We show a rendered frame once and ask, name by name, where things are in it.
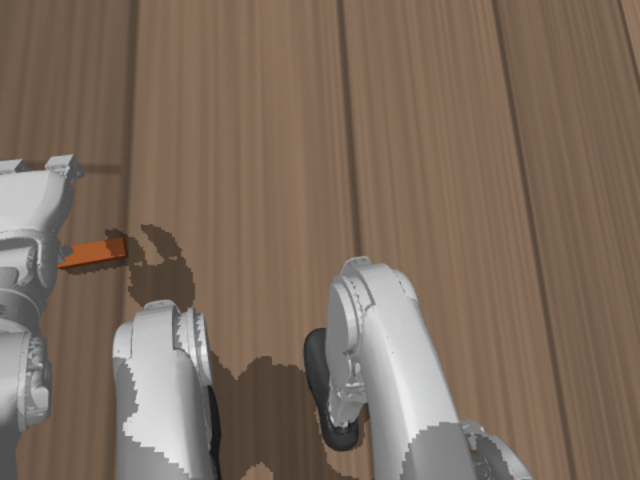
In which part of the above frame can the left robot arm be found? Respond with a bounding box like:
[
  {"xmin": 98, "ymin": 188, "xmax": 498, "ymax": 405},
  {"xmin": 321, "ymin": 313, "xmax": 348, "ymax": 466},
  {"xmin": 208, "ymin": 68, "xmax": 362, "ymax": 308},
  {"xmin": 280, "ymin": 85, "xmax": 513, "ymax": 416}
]
[{"xmin": 0, "ymin": 230, "xmax": 59, "ymax": 480}]

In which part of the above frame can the right robot hand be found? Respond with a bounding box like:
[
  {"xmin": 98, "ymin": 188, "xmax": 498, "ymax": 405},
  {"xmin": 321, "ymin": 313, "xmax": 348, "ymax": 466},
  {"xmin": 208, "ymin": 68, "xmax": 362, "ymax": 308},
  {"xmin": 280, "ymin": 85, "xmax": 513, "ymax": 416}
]
[{"xmin": 460, "ymin": 418, "xmax": 534, "ymax": 480}]

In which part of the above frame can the small box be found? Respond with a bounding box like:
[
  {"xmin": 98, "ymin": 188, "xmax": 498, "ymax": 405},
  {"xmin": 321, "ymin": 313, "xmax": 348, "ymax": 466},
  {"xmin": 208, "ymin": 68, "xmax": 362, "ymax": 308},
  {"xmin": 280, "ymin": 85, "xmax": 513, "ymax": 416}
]
[{"xmin": 57, "ymin": 237, "xmax": 129, "ymax": 270}]

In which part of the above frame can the left robot hand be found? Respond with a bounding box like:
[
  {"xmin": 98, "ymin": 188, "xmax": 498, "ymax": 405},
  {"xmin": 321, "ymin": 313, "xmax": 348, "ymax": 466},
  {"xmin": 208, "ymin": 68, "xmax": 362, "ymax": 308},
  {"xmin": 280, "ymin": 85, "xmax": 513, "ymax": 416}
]
[{"xmin": 0, "ymin": 154, "xmax": 85, "ymax": 263}]

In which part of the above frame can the right robot foot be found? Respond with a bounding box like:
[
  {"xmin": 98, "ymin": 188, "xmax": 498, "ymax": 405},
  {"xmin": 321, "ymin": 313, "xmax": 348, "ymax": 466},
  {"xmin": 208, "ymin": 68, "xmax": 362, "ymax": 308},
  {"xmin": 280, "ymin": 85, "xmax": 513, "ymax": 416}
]
[{"xmin": 303, "ymin": 328, "xmax": 359, "ymax": 452}]

